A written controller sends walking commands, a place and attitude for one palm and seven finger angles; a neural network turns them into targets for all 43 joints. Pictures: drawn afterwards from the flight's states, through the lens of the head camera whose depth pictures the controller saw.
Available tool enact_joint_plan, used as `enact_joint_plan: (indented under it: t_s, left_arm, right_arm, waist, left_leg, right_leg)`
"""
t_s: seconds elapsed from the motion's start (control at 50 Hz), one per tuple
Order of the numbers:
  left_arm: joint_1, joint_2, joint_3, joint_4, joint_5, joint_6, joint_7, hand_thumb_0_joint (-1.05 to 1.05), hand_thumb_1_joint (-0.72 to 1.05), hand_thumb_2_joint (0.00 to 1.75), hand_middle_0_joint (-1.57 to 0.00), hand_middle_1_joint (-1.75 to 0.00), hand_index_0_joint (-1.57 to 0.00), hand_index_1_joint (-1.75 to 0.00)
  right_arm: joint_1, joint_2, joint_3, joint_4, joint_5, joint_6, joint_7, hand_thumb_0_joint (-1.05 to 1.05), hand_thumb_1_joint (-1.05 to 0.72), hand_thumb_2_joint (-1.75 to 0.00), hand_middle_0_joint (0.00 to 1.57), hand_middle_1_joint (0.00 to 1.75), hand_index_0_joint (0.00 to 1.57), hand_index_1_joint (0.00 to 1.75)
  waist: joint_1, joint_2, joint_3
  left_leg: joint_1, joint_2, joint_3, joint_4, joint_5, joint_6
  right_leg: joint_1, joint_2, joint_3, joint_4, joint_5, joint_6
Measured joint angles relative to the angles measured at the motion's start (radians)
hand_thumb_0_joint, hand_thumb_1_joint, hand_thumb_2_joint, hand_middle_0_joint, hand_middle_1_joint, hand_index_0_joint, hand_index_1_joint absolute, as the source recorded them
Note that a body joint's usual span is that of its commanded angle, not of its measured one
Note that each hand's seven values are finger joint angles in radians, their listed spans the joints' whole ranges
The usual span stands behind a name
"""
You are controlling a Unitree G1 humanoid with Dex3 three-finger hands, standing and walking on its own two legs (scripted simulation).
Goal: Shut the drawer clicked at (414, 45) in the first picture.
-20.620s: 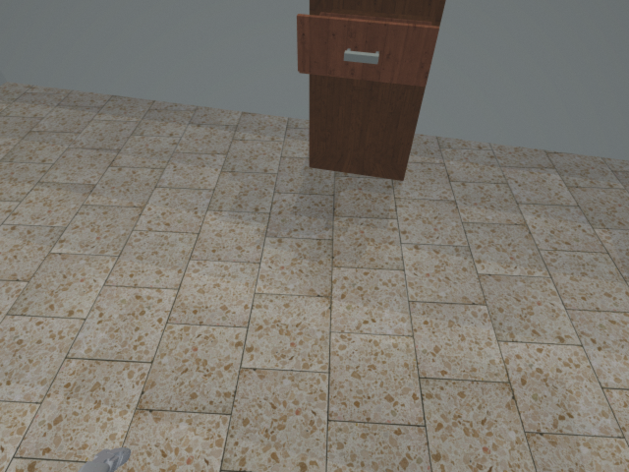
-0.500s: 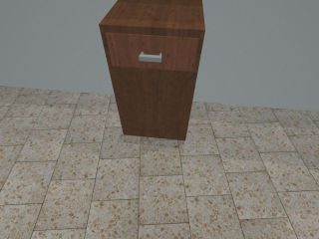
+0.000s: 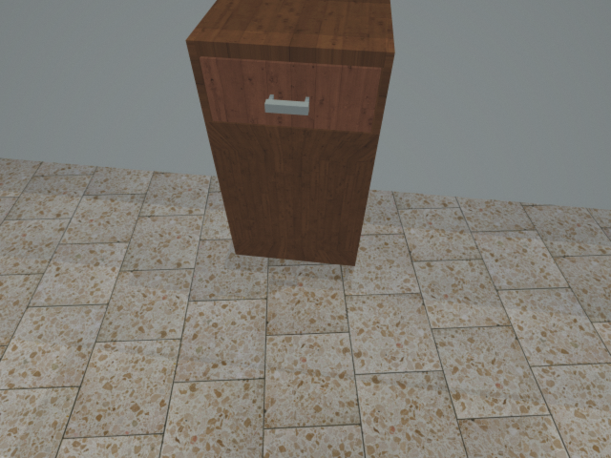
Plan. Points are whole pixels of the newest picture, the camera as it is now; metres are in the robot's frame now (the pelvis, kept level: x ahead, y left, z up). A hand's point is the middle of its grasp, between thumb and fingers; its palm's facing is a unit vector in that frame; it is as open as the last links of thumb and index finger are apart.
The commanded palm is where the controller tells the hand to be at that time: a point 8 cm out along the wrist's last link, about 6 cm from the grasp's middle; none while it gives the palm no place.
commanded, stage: look to check the result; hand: left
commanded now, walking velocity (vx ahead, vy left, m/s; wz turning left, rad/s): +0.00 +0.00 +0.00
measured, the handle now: (288, 103) +0.93 +0.10 -0.04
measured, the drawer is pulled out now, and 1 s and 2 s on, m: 0.00 0.00 0.00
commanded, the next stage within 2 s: stand and wait in 0.10 s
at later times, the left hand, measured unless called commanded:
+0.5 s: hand out of the picture +0.07 +0.21 -0.17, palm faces +0.01 -0.96 -0.26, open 7.4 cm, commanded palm none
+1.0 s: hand out of the picture +0.08 +0.22 -0.16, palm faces +0.01 -0.96 -0.29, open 7.4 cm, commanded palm none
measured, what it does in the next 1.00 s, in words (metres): stands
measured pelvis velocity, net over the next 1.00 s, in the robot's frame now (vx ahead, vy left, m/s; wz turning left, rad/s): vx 0.02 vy -0.01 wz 0.01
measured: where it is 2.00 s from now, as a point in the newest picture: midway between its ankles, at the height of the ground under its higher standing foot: outside the picture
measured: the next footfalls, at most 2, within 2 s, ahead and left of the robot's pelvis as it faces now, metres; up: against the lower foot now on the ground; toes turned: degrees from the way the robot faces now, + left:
none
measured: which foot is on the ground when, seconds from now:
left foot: down 0.00-1.00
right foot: down 0.00-1.00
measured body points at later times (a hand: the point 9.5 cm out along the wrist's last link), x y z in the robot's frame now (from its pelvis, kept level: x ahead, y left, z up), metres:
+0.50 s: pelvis +0.01 +0.00 +0.00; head +0.03 -0.01 +0.45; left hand +0.07 +0.26 -0.15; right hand +0.04 -0.26 -0.15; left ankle -0.01 +0.10 -0.74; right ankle +0.03 -0.11 -0.74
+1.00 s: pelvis +0.02 -0.01 +0.00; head +0.04 -0.01 +0.45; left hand +0.08 +0.27 -0.14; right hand +0.07 -0.28 -0.15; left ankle -0.01 +0.10 -0.74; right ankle +0.03 -0.11 -0.74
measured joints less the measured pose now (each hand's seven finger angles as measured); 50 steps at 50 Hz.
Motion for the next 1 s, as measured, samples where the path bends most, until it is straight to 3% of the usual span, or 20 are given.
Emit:
enact_joint_plan:
  t_s: [1.0]
  left_arm:
    - [-0.095,0.101,0.005,-0.005,0.0,-0.006,-0.016,0.01,0.91,0.9,-0.2,-0.3,-0.2,-0.3]
  right_arm:
    - [-0.103,-0.109,0.002,0.004,0.0,-0.003,0.014,0.0,-0.91,-0.9,0.2,0.3,0.2,0.29]
  waist:
    - [-0.002,0.004,0.002]
  left_leg:
    - [0.061,0.003,-0.011,-0.077,0.014,-0.01]
  right_leg:
    - [0.054,0.004,-0.009,-0.055,-0.001,-0.006]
